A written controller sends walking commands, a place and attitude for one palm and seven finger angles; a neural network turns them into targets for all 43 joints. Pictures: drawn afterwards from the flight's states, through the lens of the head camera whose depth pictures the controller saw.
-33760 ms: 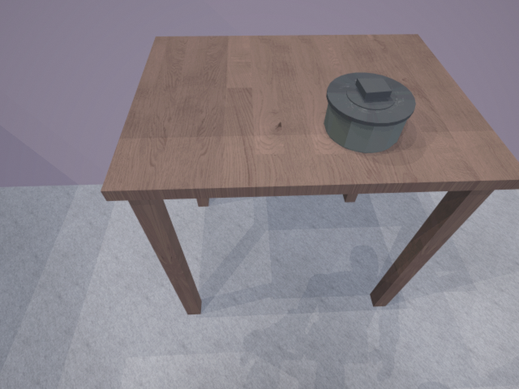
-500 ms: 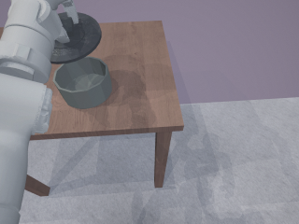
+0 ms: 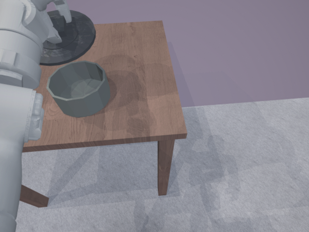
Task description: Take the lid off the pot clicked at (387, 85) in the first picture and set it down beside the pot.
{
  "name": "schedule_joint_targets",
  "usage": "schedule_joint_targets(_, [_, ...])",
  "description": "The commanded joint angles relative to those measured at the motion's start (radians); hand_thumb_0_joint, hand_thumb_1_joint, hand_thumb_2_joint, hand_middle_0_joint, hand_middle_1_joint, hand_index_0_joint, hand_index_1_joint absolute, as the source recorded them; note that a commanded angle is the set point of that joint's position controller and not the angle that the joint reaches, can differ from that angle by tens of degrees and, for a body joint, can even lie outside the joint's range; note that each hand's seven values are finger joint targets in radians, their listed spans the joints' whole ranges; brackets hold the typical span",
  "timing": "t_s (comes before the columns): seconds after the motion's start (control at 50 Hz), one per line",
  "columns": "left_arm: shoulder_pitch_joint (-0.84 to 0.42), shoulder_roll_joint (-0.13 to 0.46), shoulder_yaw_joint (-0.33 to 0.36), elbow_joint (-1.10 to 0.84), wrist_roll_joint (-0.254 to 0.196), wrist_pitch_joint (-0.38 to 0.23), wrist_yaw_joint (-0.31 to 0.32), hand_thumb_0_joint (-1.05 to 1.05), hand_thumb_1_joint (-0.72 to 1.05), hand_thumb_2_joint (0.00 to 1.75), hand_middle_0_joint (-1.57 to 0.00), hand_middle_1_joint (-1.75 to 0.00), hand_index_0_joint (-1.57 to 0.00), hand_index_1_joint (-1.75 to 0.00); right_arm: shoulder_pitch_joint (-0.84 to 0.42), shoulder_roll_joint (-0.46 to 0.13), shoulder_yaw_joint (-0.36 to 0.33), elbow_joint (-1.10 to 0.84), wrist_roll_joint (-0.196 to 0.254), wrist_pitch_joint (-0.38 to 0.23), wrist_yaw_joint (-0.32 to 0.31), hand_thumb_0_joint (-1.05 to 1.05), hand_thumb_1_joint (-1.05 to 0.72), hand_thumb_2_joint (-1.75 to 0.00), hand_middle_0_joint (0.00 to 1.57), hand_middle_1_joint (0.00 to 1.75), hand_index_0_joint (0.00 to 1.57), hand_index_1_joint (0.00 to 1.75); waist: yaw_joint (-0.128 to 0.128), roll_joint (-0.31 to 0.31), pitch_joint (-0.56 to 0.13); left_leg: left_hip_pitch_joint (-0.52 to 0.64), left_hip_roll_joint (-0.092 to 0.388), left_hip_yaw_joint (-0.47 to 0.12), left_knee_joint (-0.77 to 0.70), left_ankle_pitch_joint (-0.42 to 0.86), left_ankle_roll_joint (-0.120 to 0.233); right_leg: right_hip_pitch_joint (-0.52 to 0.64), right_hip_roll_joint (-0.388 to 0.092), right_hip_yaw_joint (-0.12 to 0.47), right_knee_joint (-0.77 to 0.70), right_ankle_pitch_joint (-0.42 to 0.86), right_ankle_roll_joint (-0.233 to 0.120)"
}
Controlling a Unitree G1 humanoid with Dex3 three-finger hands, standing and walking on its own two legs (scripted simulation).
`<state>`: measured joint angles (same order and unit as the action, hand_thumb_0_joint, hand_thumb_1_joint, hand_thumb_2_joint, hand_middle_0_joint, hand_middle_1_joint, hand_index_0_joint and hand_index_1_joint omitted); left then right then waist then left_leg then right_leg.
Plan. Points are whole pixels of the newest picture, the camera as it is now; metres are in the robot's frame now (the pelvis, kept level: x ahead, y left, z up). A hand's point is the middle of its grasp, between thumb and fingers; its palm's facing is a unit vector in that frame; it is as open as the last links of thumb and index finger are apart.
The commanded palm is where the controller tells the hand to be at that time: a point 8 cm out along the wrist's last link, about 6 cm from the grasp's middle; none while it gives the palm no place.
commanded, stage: move the lid sideways beside the pot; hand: left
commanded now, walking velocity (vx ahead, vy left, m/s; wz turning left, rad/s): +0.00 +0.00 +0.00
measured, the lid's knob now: (53, 27) +0.54 +0.18 +0.25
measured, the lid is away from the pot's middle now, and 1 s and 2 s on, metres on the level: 0.01 0.13 0.22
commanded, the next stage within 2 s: none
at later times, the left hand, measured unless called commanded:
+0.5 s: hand (9, 36) +0.48 +0.25 +0.26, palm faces -0.26 -0.08 -0.96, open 9.0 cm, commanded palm +0.50 +0.26 +0.35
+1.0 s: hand out of the picture +0.47 +0.30 +0.26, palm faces -0.28 -0.10 -0.96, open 9.0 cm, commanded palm +0.49 +0.31 +0.35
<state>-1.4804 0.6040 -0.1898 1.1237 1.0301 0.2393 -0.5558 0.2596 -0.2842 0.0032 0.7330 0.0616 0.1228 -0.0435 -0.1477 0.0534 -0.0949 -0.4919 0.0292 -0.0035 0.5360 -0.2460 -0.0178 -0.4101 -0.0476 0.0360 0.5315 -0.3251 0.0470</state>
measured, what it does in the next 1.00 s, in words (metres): stands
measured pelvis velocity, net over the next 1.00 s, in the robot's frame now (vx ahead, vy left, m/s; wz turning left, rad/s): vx -0.02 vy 0.02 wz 0.00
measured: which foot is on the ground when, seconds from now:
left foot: down 0.00-1.00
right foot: down 0.00-1.00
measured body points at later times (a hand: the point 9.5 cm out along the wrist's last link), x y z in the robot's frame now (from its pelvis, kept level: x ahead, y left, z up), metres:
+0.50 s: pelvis -0.01 +0.01 +0.00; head +0.05 +0.00 +0.45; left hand +0.49 +0.25 +0.32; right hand +0.05 -0.27 -0.13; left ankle +0.00 +0.14 -0.73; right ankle -0.05 -0.15 -0.73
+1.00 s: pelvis -0.02 +0.02 +0.00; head +0.05 +0.01 +0.44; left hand +0.48 +0.30 +0.32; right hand +0.01 -0.27 -0.13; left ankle +0.00 +0.14 -0.73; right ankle -0.05 -0.15 -0.73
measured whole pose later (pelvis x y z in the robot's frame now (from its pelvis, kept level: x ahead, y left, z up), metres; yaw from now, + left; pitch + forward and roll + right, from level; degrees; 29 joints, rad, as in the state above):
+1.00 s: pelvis -0.02 +0.02 +0.00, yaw +0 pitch +11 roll -1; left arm -1.45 0.84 -0.17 1.16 1.05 0.11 -0.59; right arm 0.29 -0.30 0.02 0.74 0.09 0.13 -0.07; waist -0.14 0.04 -0.06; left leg -0.53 0.03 -0.02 0.57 -0.24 0.00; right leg -0.41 -0.04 0.03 0.50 -0.29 0.06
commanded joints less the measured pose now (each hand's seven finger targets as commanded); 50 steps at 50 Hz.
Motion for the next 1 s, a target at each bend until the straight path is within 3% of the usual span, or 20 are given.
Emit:
schedule_joint_targets(0.0, [-0.643,0.329,0.045,-0.218,0.043,0.01,0.058,0.0,0.51,1.08,-0.64,-1.06,-0.68,-1.06,0.032,-0.154,-0.053,-0.088,-0.001,-0.006,-0.009,0.0,-0.9,-0.9,0.2,0.3,0.2,0.3,0.015,-0.058,-0.481,0.349,-0.077,0.04,0.041,0.48,0.084,0.098,0.084,-0.081,-0.034,0.52,-0.056])
schedule_joint_targets(0.04, [-0.699,0.347,0.06,-0.341,0.034,-0.006,0.06,0.0,0.51,1.08,-0.64,-1.06,-0.68,-1.06,0.033,-0.156,-0.059,-0.095,-0.005,-0.007,-0.002,0.0,-0.9,-0.9,0.2,0.3,0.2,0.3,0.024,0.006,-0.571,0.427,-0.066,0.023,0.056,0.576,0.08,0.108,0.083,-0.077,-0.02,0.547,-0.054])
schedule_joint_targets(0.08, [-0.669,0.331,0.047,-0.306,0.036,-0.013,0.054,0.0,0.51,1.08,-0.64,-1.06,-0.68,-1.06,0.033,-0.151,-0.062,-0.095,-0.003,-0.008,-0.006,0.0,-0.9,-0.9,0.2,0.3,0.2,0.3,0.014,-0.002,-0.55,0.432,-0.068,0.021,0.065,0.571,0.085,0.082,0.088,-0.081,-0.028,0.525,-0.055])
schedule_joint_targets(0.12, [-0.641,0.22,-0.033,-0.304,-0.006,-0.009,0.039,0.0,0.51,1.08,-0.64,-1.06,-0.68,-1.06,0.04,-0.148,-0.063,-0.089,0.011,-0.009,-0.007,0.0,-0.9,-0.9,0.2,0.3,0.2,0.3,0.001,0.044,-0.511,0.465,-0.061,0.025,0.068,0.614,0.084,0.038,0.09,-0.093,-0.038,0.517,-0.058])
schedule_joint_targets(0.2, [-0.662,0.349,0.045,-0.3,0.011,-0.022,0.036,0.0,0.51,1.08,-0.64,-1.06,-0.68,-1.06,0.042,-0.158,-0.06,-0.077,0.008,-0.01,-0.013,0.0,-0.9,-0.9,0.2,0.3,0.2,0.3,0.002,-0.014,-0.509,0.412,-0.073,0.027,0.053,0.477,0.09,0.075,0.089,-0.088,-0.047,0.482,-0.053])
schedule_joint_targets(0.22, [-0.665,0.301,0.003,-0.346,-0.015,-0.029,0.034,0.0,0.51,1.08,-0.64,-1.06,-0.68,-1.06,0.031,-0.16,-0.057,-0.083,0.012,-0.014,-0.015,0.0,-0.9,-0.9,0.2,0.3,0.2,0.3,0.006,0.069,-0.534,0.46,-0.068,0.026,0.06,0.556,0.083,0.062,0.086,-0.095,-0.039,0.503,-0.06])
schedule_joint_targets(0.3, [-0.658,0.332,0.021,-0.305,0.01,-0.039,0.034,0.0,0.51,1.08,-0.64,-1.06,-0.68,-1.06,0.047,-0.157,-0.057,-0.065,0.01,-0.017,-0.015,0.0,-0.9,-0.9,0.2,0.3,0.2,0.3,0.002,0.044,-0.483,0.442,-0.063,0.016,0.052,0.487,0.08,0.029,0.092,-0.097,-0.058,0.427,-0.057])
schedule_joint_targets(0.32, [-0.638,0.297,-0.006,-0.328,-0.012,-0.042,0.03,0.0,0.51,1.08,-0.64,-1.06,-0.68,-1.06,0.032,-0.159,-0.052,-0.071,0.014,-0.019,-0.017,0.0,-0.9,-0.9,0.2,0.3,0.2,0.3,0.01,0.095,-0.484,0.465,-0.062,0.018,0.058,0.548,0.077,0.026,0.091,-0.104,-0.051,0.451,-0.063])
schedule_joint_targets(0.36, [-0.639,0.396,0.068,-0.307,0.019,-0.06,0.036,0.0,0.51,1.08,-0.64,-1.06,-0.68,-1.06,0.036,-0.16,-0.052,-0.075,0.007,-0.019,-0.018,0.0,-0.9,-0.9,0.2,0.3,0.2,0.3,0.017,0.062,-0.496,0.436,-0.068,0.015,0.061,0.503,0.082,0.051,0.09,-0.094,-0.048,0.444,-0.06])
schedule_joint_targets(0.42, [-0.581,0.299,-0.008,-0.248,-0.016,-0.054,0.024,0.0,0.51,1.08,-0.64,-1.06,-0.68,-1.06,0.027,-0.159,-0.046,-0.074,0.021,-0.014,-0.02,0.0,-0.9,-0.9,0.2,0.3,0.2,0.3,0.012,0.059,-0.42,0.407,-0.065,0.026,0.045,0.468,0.078,0.026,0.09,-0.112,-0.057,0.412,-0.063])
schedule_joint_targets(0.44, [-0.615,0.384,0.048,-0.278,0.004,-0.059,0.031,0.0,0.51,1.08,-0.64,-1.06,-0.68,-1.06,0.043,-0.167,-0.049,-0.064,0.014,-0.008,-0.016,0.0,-0.9,-0.9,0.2,0.3,0.2,0.3,0.013,0.034,-0.452,0.406,-0.06,0.02,0.039,0.434,0.075,0.042,0.09,-0.104,-0.06,0.394,-0.056])
schedule_joint_targets(0.48, [-0.6,0.411,0.058,-0.234,0.018,-0.068,0.035,0.0,0.51,1.08,-0.64,-1.06,-0.68,-1.06,0.039,-0.168,-0.044,-0.07,0.016,-0.004,-0.024,0.0,-0.9,-0.9,0.2,0.3,0.2,0.3,0.011,0.008,-0.431,0.364,-0.067,0.023,0.033,0.384,0.079,0.046,0.091,-0.105,-0.059,0.382,-0.059])
schedule_joint_targets(0.52, [-0.6,0.358,0.008,-0.254,-0.006,-0.076,0.028,0.0,0.51,1.08,-0.64,-1.06,-0.68,-1.06,0.026,-0.167,-0.04,-0.072,0.025,-0.01,-0.029,0.0,-0.9,-0.9,0.2,0.3,0.2,0.3,0.012,0.054,-0.436,0.392,-0.061,0.028,0.031,0.414,0.077,0.036,0.088,-0.111,-0.06,0.383,-0.063])
schedule_joint_targets(0.54, [-0.64,0.418,0.05,-0.279,0.014,-0.081,0.035,0.0,0.51,1.08,-0.64,-1.06,-0.68,-1.06,0.042,-0.172,-0.045,-0.07,0.018,-0.008,-0.026,0.0,-0.9,-0.9,0.2,0.3,0.2,0.3,0.014,0.052,-0.47,0.401,-0.058,0.017,0.028,0.388,0.074,0.04,0.088,-0.103,-0.064,0.35,-0.056])
schedule_joint_targets(0.64, [-0.686,0.424,0.053,-0.354,0.005,-0.108,0.035,0.0,0.51,1.08,-0.64,-1.06,-0.68,-1.06,0.053,-0.172,-0.049,-0.069,0.017,-0.03,-0.03,0.0,-0.9,-0.9,0.2,0.3,0.2,0.3,0.015,0.103,-0.526,0.484,-0.049,0.004,0.044,0.468,0.074,0.018,0.091,-0.103,-0.065,0.354,-0.056])
schedule_joint_targets(0.72, [-0.59,0.403,0.027,-0.222,-0.004,-0.109,0.02,0.0,0.51,1.08,-0.64,-1.06,-0.68,-1.06,0.063,-0.175,-0.041,-0.058,0.028,-0.03,-0.037,0.0,-0.9,-0.9,0.2,0.3,0.2,0.3,0.007,0.054,-0.442,0.411,-0.058,0.019,0.029,0.406,0.076,0.012,0.095,-0.116,-0.074,0.338,-0.06])
schedule_joint_targets(0.74, [-0.616,0.454,0.065,-0.224,0.01,-0.109,0.026,0.0,0.51,1.08,-0.64,-1.06,-0.68,-1.06,0.072,-0.182,-0.044,-0.051,0.021,-0.024,-0.033,0.0,-0.9,-0.9,0.2,0.3,0.2,0.3,0.009,0.033,-0.444,0.39,-0.058,0.017,0.022,0.347,0.074,0.021,0.093,-0.109,-0.078,0.314,-0.054])
schedule_joint_targets(0.82, [-0.615,0.389,0.0,-0.241,0.006,-0.115,0.024,0.0,0.51,1.08,-0.64,-1.06,-0.68,-1.06,0.06,-0.177,-0.038,-0.054,0.03,-0.028,-0.034,0.0,-0.9,-0.9,0.2,0.3,0.2,0.3,0.013,0.109,-0.422,0.422,-0.046,0.014,0.02,0.411,0.067,-0.014,0.093,-0.12,-0.078,0.307,-0.065])
schedule_joint_targets(0.86, [-0.604,0.484,0.072,-0.201,0.039,-0.122,0.034,0.0,0.51,1.08,-0.64,-1.06,-0.68,-1.06,0.075,-0.182,-0.039,-0.056,0.019,-0.024,-0.033,0.0,-0.9,-0.9,0.2,0.3,0.2,0.3,0.017,0.09,-0.425,0.393,-0.054,0.014,0.035,0.378,0.073,-0.004,0.097,-0.11,-0.076,0.306,-0.063])
schedule_joint_targets(0.98, [-0.627,0.537,0.089,-0.234,0.038,-0.141,0.031,0.0,0.51,1.08,-0.64,-1.06,-0.68,-1.06,0.077,-0.185,-0.037,-0.067,0.026,-0.019,-0.038,0.0,-0.9,-0.9,0.2,0.3,0.2,0.3,0.018,0.092,-0.458,0.39,-0.054,0.02,0.032,0.382,0.077,0.027,0.094,-0.107,-0.075,0.321,-0.058])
